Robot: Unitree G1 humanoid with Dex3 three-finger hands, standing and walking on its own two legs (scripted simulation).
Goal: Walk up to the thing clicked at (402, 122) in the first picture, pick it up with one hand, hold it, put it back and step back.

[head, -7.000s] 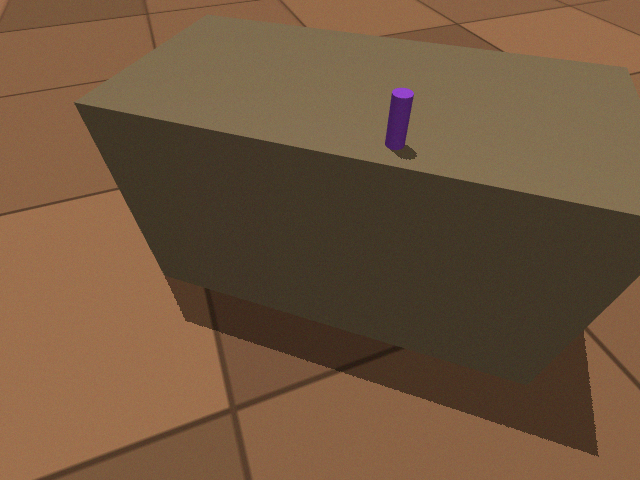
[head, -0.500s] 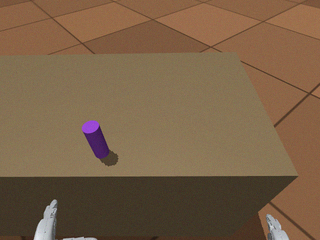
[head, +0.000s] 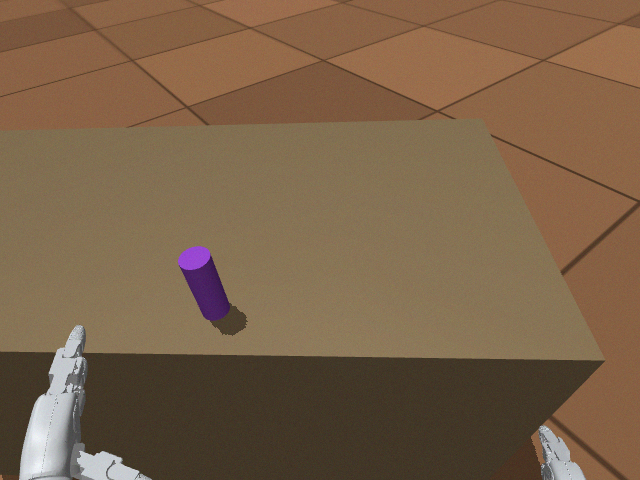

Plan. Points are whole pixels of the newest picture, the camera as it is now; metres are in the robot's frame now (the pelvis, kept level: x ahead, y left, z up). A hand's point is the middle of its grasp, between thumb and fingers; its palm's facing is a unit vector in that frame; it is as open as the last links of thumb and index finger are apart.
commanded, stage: rise first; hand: left
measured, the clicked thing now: (206, 285) +0.39 +0.21 +0.03
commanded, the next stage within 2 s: go down in 0.90 s
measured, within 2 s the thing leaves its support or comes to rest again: neither
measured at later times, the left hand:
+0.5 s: hand (84, 412) +0.17 +0.25 +0.11, palm faces +0.34 -0.84 -0.42, open 17.6 cm
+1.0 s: hand (63, 393) +0.18 +0.26 +0.14, palm faces +0.37 -0.82 -0.44, open 17.6 cm
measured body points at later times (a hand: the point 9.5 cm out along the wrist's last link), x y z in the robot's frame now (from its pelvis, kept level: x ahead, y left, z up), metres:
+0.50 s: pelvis -0.01 +0.00 +0.00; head -0.02 -0.02 +0.45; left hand +0.15 +0.29 +0.14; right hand +0.15 -0.26 -0.09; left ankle +0.00 +0.13 -0.74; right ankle -0.02 -0.13 -0.74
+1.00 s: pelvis -0.01 +0.00 +0.00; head -0.01 -0.02 +0.45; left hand +0.15 +0.30 +0.16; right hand +0.16 -0.26 -0.09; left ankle +0.00 +0.13 -0.74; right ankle -0.02 -0.13 -0.74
